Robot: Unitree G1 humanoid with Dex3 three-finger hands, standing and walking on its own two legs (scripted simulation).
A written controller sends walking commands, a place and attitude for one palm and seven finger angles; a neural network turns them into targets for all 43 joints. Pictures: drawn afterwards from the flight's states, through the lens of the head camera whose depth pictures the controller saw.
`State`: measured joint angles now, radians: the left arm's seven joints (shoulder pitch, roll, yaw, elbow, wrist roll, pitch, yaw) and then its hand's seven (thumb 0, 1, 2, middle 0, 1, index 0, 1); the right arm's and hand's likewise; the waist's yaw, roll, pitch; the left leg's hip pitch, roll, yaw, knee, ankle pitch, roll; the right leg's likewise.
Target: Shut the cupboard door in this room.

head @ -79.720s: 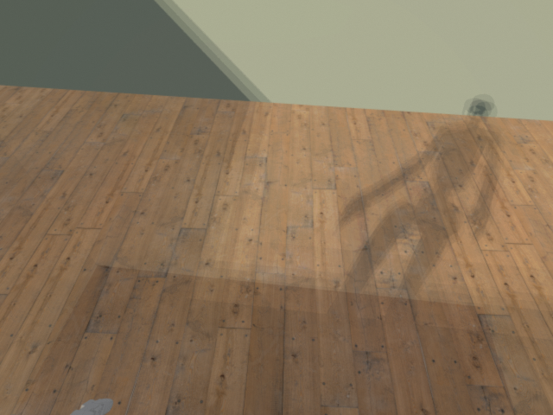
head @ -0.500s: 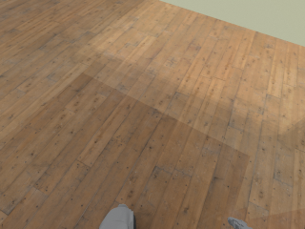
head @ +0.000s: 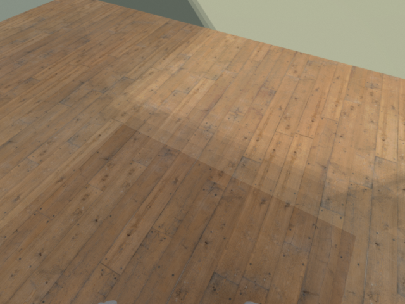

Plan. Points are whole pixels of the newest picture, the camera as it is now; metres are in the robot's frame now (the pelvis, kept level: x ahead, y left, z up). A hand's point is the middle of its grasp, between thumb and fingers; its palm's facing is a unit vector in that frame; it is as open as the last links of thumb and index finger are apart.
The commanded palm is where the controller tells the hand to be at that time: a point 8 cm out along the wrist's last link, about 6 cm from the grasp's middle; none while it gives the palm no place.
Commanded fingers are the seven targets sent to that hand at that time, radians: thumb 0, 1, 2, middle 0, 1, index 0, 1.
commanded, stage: turn to face it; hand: left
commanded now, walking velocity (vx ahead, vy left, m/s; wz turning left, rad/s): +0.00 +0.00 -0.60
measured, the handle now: out of the picture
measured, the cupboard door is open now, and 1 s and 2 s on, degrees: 26 26 26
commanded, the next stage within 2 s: none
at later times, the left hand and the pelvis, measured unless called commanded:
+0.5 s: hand (127, 276) +0.20 +0.20 -0.15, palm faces -0.26 -0.94 -0.22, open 7.4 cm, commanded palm none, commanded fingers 0.00 0.90 0.90 -0.20 -0.30 -0.20 -0.30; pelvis +0.05 +0.02 +0.02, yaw -18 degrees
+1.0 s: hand (160, 249) +0.27 +0.13 -0.17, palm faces -0.55 -0.82 -0.18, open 7.4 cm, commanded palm none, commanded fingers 0.00 0.90 0.90 -0.20 -0.30 -0.20 -0.30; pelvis +0.08 +0.02 +0.00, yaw -35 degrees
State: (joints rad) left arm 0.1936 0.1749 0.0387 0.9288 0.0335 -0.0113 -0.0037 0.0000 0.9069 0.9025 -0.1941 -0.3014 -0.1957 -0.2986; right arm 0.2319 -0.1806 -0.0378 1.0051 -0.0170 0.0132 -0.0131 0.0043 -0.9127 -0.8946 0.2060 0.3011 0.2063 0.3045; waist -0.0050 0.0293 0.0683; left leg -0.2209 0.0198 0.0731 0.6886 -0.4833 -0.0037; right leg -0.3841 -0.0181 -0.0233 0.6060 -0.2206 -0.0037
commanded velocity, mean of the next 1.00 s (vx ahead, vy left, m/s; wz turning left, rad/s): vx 0.00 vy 0.00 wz -0.60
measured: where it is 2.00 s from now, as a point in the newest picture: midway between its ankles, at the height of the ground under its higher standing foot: outside the picture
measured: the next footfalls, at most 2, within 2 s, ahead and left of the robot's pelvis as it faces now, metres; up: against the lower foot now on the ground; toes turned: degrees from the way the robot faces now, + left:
left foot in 0.26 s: +0.09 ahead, +0.12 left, +0.00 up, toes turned -6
right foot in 0.62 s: +0.05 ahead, -0.14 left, +0.00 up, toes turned -27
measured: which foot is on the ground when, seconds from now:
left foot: up 0.00-0.24, down 0.26-0.62, up 0.64-0.90, down 0.92-1.00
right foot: down 0.00-0.26, up 0.28-0.60, down 0.62-0.92, up 0.94-1.00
